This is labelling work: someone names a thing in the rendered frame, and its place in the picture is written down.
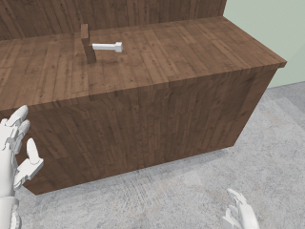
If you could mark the counter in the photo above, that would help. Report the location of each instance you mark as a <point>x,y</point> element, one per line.
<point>185,84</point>

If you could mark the tap lever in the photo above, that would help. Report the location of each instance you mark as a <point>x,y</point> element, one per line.
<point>118,47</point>

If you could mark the left robot forearm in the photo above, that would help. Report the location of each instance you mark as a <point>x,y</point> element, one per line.
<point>9,218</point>

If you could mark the robot left hand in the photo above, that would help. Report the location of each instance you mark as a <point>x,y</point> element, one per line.
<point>12,132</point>

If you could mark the robot right hand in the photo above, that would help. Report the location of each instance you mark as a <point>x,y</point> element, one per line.
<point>241,218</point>

